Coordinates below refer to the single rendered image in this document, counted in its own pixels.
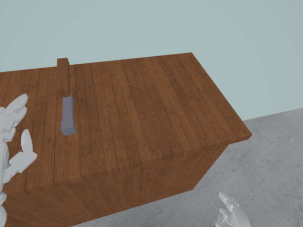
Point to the right robot hand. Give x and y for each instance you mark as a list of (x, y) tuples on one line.
[(238, 218)]

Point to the counter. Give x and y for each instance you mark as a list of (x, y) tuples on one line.
[(146, 129)]

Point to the tap lever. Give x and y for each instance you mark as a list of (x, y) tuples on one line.
[(67, 125)]

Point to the left robot hand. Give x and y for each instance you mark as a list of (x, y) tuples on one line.
[(9, 119)]

